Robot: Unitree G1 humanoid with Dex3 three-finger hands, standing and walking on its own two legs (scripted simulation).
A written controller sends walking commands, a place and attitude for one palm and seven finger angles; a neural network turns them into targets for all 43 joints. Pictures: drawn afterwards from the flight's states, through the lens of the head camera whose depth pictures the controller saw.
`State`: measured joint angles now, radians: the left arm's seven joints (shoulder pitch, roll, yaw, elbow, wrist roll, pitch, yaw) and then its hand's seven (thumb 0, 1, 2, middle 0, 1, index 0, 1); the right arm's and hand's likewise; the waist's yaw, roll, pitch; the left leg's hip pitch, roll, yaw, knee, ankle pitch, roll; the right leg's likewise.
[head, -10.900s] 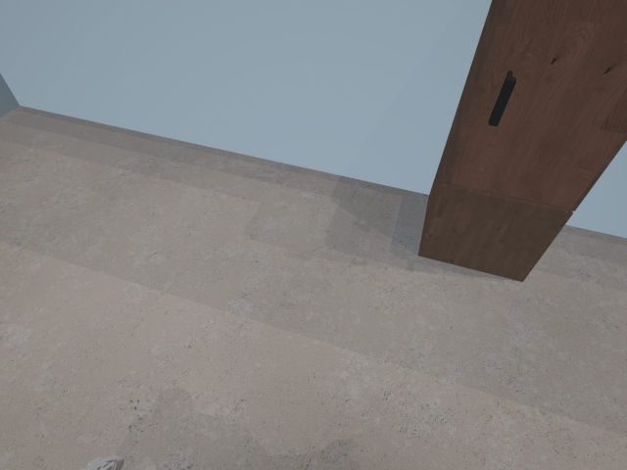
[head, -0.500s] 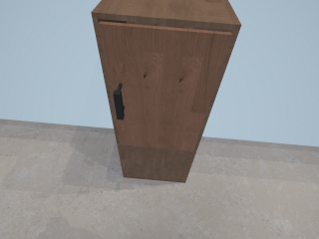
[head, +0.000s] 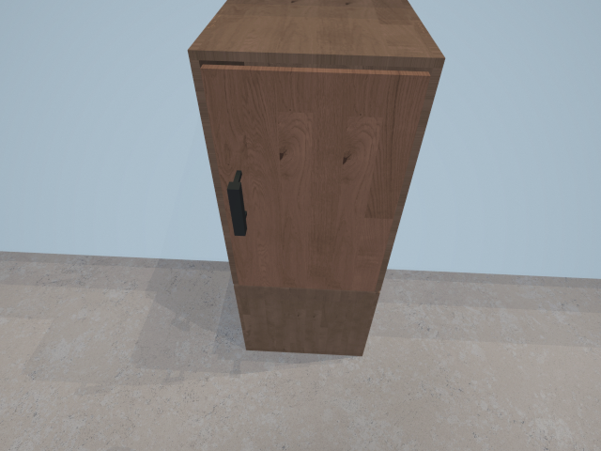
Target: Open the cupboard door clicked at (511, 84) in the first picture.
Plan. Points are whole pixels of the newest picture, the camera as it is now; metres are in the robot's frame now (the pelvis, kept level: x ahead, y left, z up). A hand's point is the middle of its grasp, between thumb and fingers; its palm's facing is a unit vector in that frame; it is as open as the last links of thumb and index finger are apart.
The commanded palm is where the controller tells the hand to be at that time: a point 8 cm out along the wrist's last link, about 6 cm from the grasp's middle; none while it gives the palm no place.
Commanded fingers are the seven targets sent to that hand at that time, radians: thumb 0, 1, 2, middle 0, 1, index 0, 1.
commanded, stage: come to a stop and stand still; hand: left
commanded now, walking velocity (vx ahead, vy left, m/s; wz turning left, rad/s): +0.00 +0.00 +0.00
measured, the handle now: (239, 203) +0.59 +0.17 -0.02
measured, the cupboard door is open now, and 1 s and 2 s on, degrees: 0 0 0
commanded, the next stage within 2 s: look again from close up in 0.84 s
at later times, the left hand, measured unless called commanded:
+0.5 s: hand out of the picture -0.02 +0.23 -0.18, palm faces +0.01 -0.98 -0.19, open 7.4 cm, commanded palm none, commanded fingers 0.00 0.90 0.90 -0.20 -0.30 -0.20 -0.30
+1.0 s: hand out of the picture -0.07 +0.22 -0.18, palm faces +0.04 -0.99 -0.16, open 7.4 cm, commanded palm none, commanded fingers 0.00 0.90 0.90 -0.20 -0.30 -0.20 -0.30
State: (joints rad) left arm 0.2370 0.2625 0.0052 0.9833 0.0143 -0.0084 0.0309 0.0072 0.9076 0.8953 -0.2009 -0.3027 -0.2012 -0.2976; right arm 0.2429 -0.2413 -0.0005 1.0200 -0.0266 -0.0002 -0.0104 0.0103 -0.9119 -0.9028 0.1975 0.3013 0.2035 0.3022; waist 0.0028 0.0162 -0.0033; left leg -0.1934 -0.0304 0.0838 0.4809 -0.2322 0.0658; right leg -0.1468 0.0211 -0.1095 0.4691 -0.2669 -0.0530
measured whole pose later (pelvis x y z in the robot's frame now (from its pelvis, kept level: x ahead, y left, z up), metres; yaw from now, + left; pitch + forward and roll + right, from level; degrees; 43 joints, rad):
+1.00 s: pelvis -0.02 +0.06 +0.00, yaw -1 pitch -3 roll -1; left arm 0.39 0.13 0.00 1.12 0.03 0.02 0.05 0.00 0.91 0.90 -0.20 -0.30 -0.20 -0.30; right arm 0.29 -0.13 -0.02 1.14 -0.01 0.01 -0.03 0.01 -0.91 -0.90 0.20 0.30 0.20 0.30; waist 0.02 -0.02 0.01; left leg -0.17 -0.12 0.13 0.31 -0.12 0.12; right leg -0.18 -0.06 -0.06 0.42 -0.19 0.03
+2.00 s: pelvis +0.02 -0.01 +0.00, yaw -1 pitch +0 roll -1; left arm 0.45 0.08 0.03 1.10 0.03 -0.01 0.02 0.00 0.91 0.90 -0.20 -0.30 -0.20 -0.30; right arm 0.36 -0.10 -0.03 1.13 -0.02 0.00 -0.04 0.01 -0.91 -0.90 0.20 0.30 0.20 0.30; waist 0.01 0.00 -0.03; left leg -0.31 0.03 0.08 0.68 -0.37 0.04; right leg -0.18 0.07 -0.10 0.47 -0.30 -0.09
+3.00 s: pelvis +0.01 +0.04 +0.01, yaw +0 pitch -1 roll +0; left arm 0.35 0.16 0.01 1.12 0.03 0.01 0.02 0.01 0.91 0.90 -0.20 -0.30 -0.20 -0.30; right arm 0.27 -0.17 -0.01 1.14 -0.02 0.01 -0.02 0.01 -0.91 -0.90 0.20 0.30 0.20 0.30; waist 0.01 -0.02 0.03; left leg -0.19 -0.05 0.11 0.33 -0.13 0.09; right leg -0.13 -0.02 -0.09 0.37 -0.22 0.00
